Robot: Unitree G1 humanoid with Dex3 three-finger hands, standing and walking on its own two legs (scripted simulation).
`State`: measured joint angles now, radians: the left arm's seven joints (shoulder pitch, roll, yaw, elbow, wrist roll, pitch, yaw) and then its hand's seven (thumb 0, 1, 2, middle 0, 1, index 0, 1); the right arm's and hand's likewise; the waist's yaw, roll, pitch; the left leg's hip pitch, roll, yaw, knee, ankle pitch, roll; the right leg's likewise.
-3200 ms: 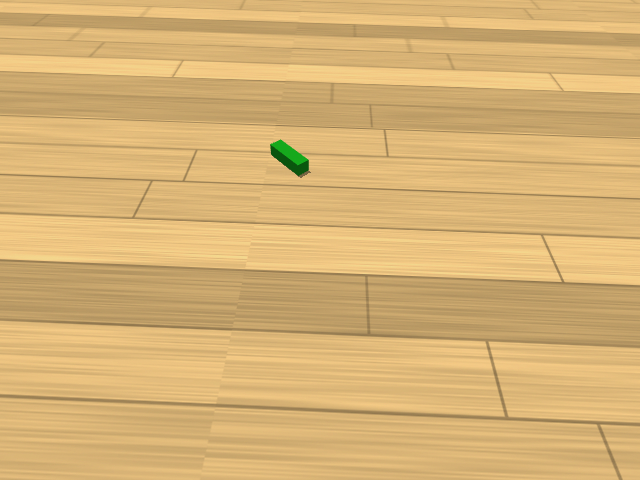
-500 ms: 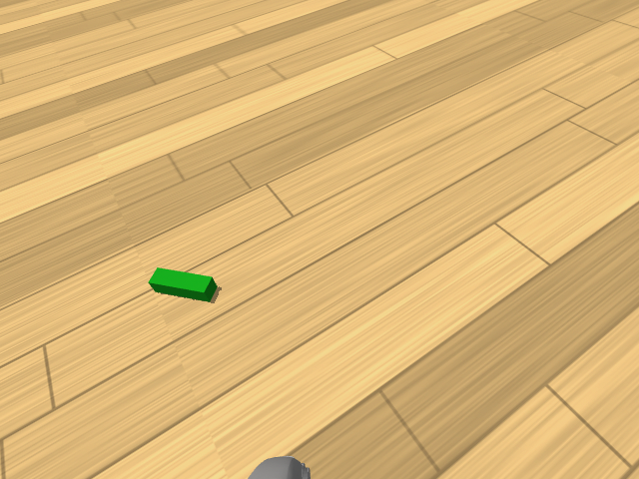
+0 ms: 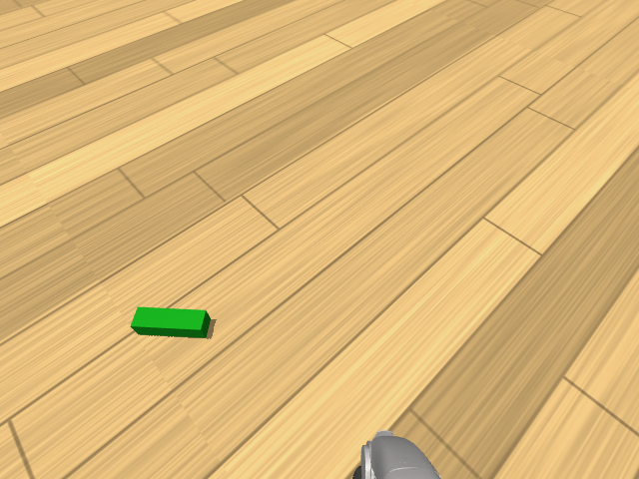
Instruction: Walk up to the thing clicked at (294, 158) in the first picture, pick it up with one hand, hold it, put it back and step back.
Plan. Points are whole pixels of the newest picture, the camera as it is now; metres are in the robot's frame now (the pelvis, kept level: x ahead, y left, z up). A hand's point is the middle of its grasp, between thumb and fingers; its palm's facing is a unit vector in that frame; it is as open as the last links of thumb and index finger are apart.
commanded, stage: walk up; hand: left
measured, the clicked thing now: (171, 322) +0.66 +0.48 -0.72
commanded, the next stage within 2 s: none
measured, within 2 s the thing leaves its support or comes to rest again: neither
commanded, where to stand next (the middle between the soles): +0.24 +0.31 m, yaw -6 degrees
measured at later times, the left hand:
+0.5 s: hand out of the picture +0.15 +0.54 -0.15, palm faces -0.06 -0.77 -0.63, open 7.4 cm
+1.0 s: hand out of the picture +0.26 +0.62 -0.15, palm faces -0.10 -0.88 -0.46, open 7.4 cm
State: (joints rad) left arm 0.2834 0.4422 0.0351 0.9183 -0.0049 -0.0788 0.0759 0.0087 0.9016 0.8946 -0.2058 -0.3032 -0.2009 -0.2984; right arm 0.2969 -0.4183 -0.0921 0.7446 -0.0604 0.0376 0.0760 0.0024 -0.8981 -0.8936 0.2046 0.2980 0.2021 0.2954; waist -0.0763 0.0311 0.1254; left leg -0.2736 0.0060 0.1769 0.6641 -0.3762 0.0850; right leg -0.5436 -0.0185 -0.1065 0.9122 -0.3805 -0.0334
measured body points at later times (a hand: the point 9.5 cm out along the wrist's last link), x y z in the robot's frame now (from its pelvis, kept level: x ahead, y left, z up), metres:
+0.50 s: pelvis +0.08 +0.20 -0.04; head +0.10 +0.18 +0.41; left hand +0.15 +0.58 -0.11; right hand +0.15 -0.16 -0.14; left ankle +0.11 +0.35 -0.72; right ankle +0.09 -0.01 -0.69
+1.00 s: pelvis +0.18 +0.34 -0.02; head +0.20 +0.32 +0.43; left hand +0.26 +0.67 -0.12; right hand +0.22 +0.01 -0.14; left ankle +0.24 +0.47 -0.72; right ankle +0.20 +0.17 -0.72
